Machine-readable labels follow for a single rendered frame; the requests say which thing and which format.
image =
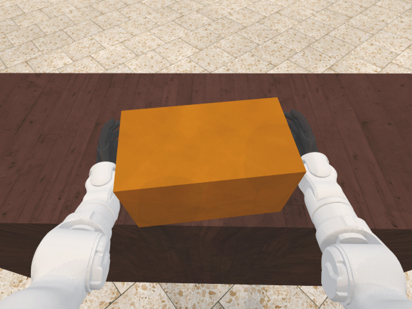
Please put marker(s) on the right robot upper arm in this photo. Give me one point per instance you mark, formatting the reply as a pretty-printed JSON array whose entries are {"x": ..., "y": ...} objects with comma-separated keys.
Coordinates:
[{"x": 363, "y": 276}]

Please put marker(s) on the left robot hand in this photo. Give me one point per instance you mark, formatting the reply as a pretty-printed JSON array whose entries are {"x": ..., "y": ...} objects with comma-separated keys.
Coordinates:
[{"x": 107, "y": 145}]

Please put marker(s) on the robot left forearm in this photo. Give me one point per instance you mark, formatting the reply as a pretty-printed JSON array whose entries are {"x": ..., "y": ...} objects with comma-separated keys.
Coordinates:
[{"x": 99, "y": 209}]

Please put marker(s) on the right robot hand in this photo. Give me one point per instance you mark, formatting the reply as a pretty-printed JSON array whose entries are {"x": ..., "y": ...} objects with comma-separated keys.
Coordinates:
[{"x": 301, "y": 132}]

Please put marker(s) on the carton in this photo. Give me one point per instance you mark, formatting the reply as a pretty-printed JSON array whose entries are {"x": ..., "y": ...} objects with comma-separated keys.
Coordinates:
[{"x": 205, "y": 161}]

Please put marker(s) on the pedestal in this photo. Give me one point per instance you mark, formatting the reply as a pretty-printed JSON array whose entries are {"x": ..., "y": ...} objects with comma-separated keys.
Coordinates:
[{"x": 50, "y": 124}]

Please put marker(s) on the left robot upper arm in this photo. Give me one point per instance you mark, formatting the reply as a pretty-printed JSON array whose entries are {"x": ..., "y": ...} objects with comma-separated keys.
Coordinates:
[{"x": 71, "y": 263}]

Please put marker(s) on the robot right forearm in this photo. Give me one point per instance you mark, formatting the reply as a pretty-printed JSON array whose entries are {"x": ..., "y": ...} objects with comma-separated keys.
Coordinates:
[{"x": 330, "y": 211}]

